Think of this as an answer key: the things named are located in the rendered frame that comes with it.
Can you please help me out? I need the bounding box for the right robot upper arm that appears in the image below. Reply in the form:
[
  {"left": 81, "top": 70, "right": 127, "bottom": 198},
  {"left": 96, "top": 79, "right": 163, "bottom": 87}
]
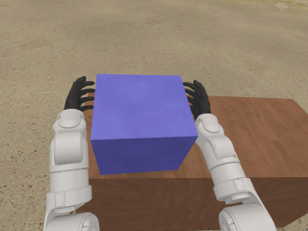
[{"left": 218, "top": 202, "right": 275, "bottom": 231}]

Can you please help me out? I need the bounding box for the right robot forearm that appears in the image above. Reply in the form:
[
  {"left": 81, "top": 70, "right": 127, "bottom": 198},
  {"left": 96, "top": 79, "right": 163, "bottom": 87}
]
[{"left": 195, "top": 114, "right": 277, "bottom": 231}]

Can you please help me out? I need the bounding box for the right robot hand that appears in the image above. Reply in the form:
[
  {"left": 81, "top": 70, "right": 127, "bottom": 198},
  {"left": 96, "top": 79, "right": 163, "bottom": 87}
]
[{"left": 183, "top": 80, "right": 211, "bottom": 121}]

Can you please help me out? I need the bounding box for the pedestal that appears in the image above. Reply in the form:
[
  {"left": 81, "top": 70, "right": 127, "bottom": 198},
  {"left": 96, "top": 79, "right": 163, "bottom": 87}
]
[{"left": 75, "top": 92, "right": 308, "bottom": 231}]

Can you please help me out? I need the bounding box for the left robot forearm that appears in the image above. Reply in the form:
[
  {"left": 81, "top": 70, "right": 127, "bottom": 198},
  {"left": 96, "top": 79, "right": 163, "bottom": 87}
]
[{"left": 43, "top": 109, "right": 92, "bottom": 231}]

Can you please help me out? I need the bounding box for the left robot hand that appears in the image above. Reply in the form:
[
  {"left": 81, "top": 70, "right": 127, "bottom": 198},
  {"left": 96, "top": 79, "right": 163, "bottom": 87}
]
[{"left": 64, "top": 76, "right": 95, "bottom": 112}]

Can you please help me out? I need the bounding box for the carton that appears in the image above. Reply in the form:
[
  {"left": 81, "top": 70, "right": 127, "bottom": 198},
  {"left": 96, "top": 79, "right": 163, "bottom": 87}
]
[{"left": 90, "top": 74, "right": 198, "bottom": 175}]

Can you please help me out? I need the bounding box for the left robot upper arm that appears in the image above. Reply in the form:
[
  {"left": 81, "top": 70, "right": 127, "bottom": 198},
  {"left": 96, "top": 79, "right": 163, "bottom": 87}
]
[{"left": 45, "top": 212, "right": 100, "bottom": 231}]

